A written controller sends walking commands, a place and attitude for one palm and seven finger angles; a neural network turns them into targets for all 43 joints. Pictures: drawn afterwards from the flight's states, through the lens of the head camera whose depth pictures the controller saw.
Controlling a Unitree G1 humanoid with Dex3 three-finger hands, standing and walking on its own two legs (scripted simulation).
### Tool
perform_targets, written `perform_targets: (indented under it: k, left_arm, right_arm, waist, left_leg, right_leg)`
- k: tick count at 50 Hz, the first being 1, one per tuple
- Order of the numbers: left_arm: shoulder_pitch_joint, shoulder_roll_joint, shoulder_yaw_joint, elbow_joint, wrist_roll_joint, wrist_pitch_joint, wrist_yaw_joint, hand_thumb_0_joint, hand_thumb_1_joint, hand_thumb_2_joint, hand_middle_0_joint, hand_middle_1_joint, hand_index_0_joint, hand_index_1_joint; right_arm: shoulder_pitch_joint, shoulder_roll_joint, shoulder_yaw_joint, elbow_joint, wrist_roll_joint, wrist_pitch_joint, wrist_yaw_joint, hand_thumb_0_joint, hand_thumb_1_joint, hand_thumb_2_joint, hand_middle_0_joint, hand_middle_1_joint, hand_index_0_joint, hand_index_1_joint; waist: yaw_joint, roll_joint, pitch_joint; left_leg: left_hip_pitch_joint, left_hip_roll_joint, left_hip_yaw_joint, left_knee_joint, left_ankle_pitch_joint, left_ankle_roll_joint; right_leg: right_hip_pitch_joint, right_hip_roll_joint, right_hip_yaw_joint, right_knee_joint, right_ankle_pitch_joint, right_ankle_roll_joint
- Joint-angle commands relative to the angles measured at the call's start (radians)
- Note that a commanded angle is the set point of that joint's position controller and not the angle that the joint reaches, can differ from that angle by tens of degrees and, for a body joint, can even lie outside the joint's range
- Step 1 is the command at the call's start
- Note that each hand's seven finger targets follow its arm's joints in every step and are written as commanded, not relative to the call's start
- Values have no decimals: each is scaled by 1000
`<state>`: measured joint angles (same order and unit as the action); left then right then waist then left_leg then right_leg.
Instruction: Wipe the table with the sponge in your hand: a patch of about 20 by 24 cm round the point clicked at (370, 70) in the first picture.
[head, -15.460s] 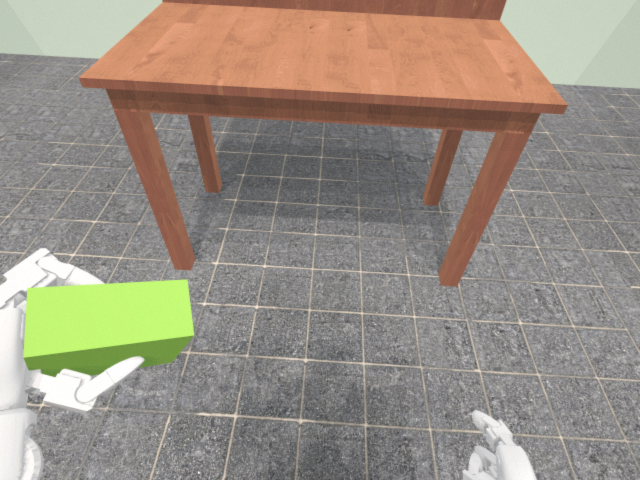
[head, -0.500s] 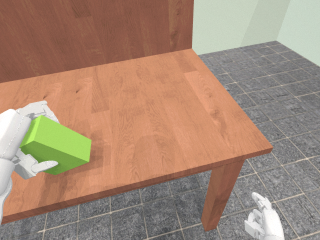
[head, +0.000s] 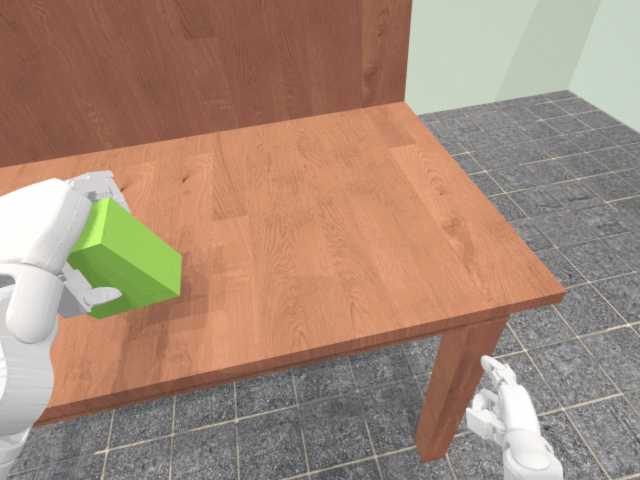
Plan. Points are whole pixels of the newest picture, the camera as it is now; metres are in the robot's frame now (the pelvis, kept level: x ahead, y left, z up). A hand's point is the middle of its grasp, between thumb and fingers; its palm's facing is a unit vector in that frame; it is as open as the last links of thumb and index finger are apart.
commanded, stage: turn the palm down, sponge in hand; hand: left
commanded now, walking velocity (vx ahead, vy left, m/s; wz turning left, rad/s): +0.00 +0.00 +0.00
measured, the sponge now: (117, 272) +0.25 +0.28 +0.17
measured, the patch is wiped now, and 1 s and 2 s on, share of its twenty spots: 0.00 0.00 0.00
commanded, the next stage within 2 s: move the sponge above the wiping area in 0.64 s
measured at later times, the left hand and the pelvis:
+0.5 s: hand (97, 254) +0.24 +0.27 +0.22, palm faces +0.25 -0.06 -0.97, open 9.7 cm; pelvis -0.01 -0.02 +0.00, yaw +0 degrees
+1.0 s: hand (110, 258) +0.24 +0.26 +0.21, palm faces +0.24 -0.10 -0.96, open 9.7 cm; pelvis +0.00 -0.01 +0.00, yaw +0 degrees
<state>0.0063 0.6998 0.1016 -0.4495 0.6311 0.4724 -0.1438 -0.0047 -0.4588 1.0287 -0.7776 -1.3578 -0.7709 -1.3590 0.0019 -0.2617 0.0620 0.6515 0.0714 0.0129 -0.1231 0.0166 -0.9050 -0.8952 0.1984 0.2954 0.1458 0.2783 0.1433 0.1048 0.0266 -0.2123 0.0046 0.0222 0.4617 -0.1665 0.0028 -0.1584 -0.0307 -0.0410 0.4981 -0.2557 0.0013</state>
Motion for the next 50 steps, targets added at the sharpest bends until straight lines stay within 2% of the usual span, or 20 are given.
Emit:
perform_targets:
  k: [1, 2, 3, 7, 8, 12, 17, 22, 24, 27, 31, 32, 33, 37, 41, 42, 44, 47, 49, 50]
  left_arm:
    - [-281, 242, 154, -135, 64, 10, 24, 0, 100, 1300, -1200, -1600, -1200, -1600]
    - [-272, 234, 161, -135, 66, 17, 20, 0, 100, 1300, -1200, -1600, -1200, -1600]
    - [-270, 213, 128, -122, 68, 15, 11, 0, 100, 1300, -1200, -1600, -1200, -1600]
    - [-267, 232, 145, -134, 111, 3, 9, 0, 100, 1300, -1200, -1600, -1200, -1600]
    - [-283, 225, 125, -122, 115, -3, 8, 0, 100, 1300, -1200, -1600, -1200, -1600]
    - [-330, 281, 173, -120, 156, -24, 28, 0, 100, 1300, -1200, -1600, -1200, -1600]
    - [-327, 267, 173, -61, 142, -31, 31, 0, 100, 1300, -1200, -1600, -1200, -1600]
    - [-310, 231, 145, -56, 130, -31, 17, 0, 100, 1300, -1200, -1600, -1200, -1600]
    - [-298, 224, 136, -45, 132, -38, 15, 0, 100, 1300, -1200, -1600, -1200, -1600]
    - [-313, 237, 142, -66, 139, -35, 12, 0, 100, 1300, -1200, -1600, -1200, -1600]
    - [-320, 253, 151, -79, 147, -45, 19, 0, 100, 1300, -1200, -1600, -1200, -1600]
    - [-323, 266, 170, -82, 145, -38, 21, 0, 100, 1300, -1200, -1600, -1200, -1600]
    - [-341, 250, 150, -84, 143, -43, 22, 0, 100, 1300, -1200, -1600, -1200, -1600]
    - [-319, 257, 168, -88, 142, -37, 24, 0, 100, 1300, -1200, -1600, -1200, -1600]
    - [-240, 215, 147, -136, 133, -39, 27, 0, 100, 1300, -1200, -1600, -1200, -1600]
    - [-221, 221, 163, -124, 129, -29, 27, 0, 100, 1300, -1200, -1600, -1200, -1600]
    - [-219, 191, 136, -142, 127, -36, 33, 0, 100, 1300, -1200, -1600, -1200, -1600]
    - [-223, 205, 154, -124, 131, -27, 42, 0, 100, 1300, -1200, -1600, -1200, -1600]
    - [-267, 191, 125, -97, 141, -34, 50, 0, 100, 1300, -1200, -1600, -1200, -1600]
    - [-279, 186, 112, -113, 145, -37, 52, 0, 100, 1300, -1200, -1600, -1200, -1600]
  right_arm:
    - [-264, -80, -13, -205, -5, -57, 8, 0, -900, -900, 200, 300, 200, 300]
    - [-315, -69, -5, -212, 3, -68, 10, 0, -900, -900, 200, 300, 200, 300]
    - [-290, -78, -7, -210, -4, -63, 8, 0, -900, -900, 200, 300, 200, 300]
    - [-317, -69, -5, -210, 1, -71, 14, 0, -900, -900, 200, 300, 200, 300]
    - [-292, -78, -7, -209, -8, -68, 12, 0, -900, -900, 200, 300, 200, 300]
    - [-319, -69, -5, -202, -10, -78, 16, 0, -900, -900, 200, 300, 200, 300]
    - [-316, -68, -10, -192, -12, -82, 18, 0, -900, -900, 200, 300, 200, 300]
    - [-319, -66, -10, -195, -7, -81, 24, 0, -900, -900, 200, 300, 200, 300]
    - [-280, -72, -15, -188, -12, -80, 24, 0, -900, -900, 200, 300, 200, 300]
    - [-312, -68, -10, -198, -8, -83, 24, 0, -900, -900, 200, 300, 200, 300]
    - [-276, -75, -17, -193, -19, -80, 24, 0, -900, -900, 200, 300, 200, 300]
    - [-309, -71, -12, -200, -14, -88, 24, 0, -900, -900, 200, 300, 200, 300]
    - [-286, -73, -14, -197, -17, -86, 25, 0, -900, -900, 200, 300, 200, 300]
    - [-308, -70, -14, -199, -12, -88, 28, 0, -900, -900, 200, 300, 200, 300]
    - [-267, -70, -22, -207, -20, -79, 39, 0, -900, -900, 200, 300, 200, 300]
    - [-306, -66, -15, -210, -12, -85, 40, 0, -900, -900, 200, 300, 200, 300]
    - [-267, -68, -19, -210, -16, -78, 43, 0, -900, -900, 200, 300, 200, 300]
    - [-297, -67, -15, -214, -10, -77, 37, 0, -900, -900, 200, 300, 200, 300]
    - [-254, -73, -19, -202, -13, -74, 32, 0, -900, -900, 200, 300, 200, 300]
    - [-255, -75, -20, -205, -16, -74, 31, 0, -900, -900, 200, 300, 200, 300]
  waist:
    - [8, 2, -202]
    - [18, -14, -191]
    - [8, -25, -186]
    - [11, -16, -186]
    - [9, -24, -187]
    - [20, 1, -191]
    - [22, -46, -177]
    - [16, -36, -169]
    - [9, -68, -181]
    - [13, -36, -166]
    - [14, -33, -199]
    - [21, -23, -189]
    - [14, -34, -198]
    - [22, -16, -206]
    - [24, -8, -230]
    - [28, -31, -197]
    - [19, -22, -209]
    - [23, -35, -176]
    - [7, -37, -183]
    - [10, -6, -199]
  left_leg:
    - [69, 1, -71, -106, -11, 3]
    - [59, -4, -72, -99, -27, 1]
    - [52, -1, -63, -94, -35, 4]
    - [54, -10, -65, -81, -43, 3]
    - [45, -9, -59, -78, -42, 7]
    - [61, -20, -65, -70, -38, 3]
    - [63, -22, -59, -52, -23, 2]
    - [59, -21, -52, -46, -15, 2]
    - [59, -16, -47, -41, 0, 5]
    - [61, -21, -50, -42, -12, 5]
    - [74, -19, -49, -40, 38, 7]
    - [69, -20, -54, -42, 27, 4]
    - [69, -16, -51, -40, 35, 6]
    - [82, -19, -55, -40, 57, 3]
    - [91, -11, -48, -47, 100, 4]
    - [78, -12, -59, -51, 80, 2]
    - [82, -7, -50, -51, 84, 4]
    - [71, -7, -59, -65, 34, 1]
    - [74, -6, -50, -68, 28, 2]
    - [85, -7, -52, -71, 33, 3]
  right_leg:
    - [-5, 18, 40, -87, 14, -44]
    - [-4, 33, 67, -92, -3, -56]
    - [-11, 21, 50, -96, -4, -49]
    - [-24, 31, 96, -100, -38, -59]
    - [-21, 17, 70, -99, -34, -54]
    - [-28, 27, 120, -112, -75, -66]
    - [-40, 16, 137, -130, -86, -63]
    - [-46, 10, 134, -130, -70, -60]
    - [-43, -1, 111, -122, -49, -48]
    - [-53, 11, 132, -128, -66, -59]
    - [-29, -1, 107, -110, 1, -51]
    - [-29, 12, 134, -118, -20, -63]
    - [-26, 4, 103, -110, -5, -55]
    - [-18, 14, 128, -111, 21, -65]
    - [8, -1, 82, -92, 92, -54]
    - [-5, 17, 107, -102, 60, -65]
    - [-5, 4, 74, -97, 71, -52]
    - [-23, 21, 99, -110, 15, -63]
    - [-30, 13, 68, -112, 9, -50]
    - [-21, 12, 66, -108, 21, -54]
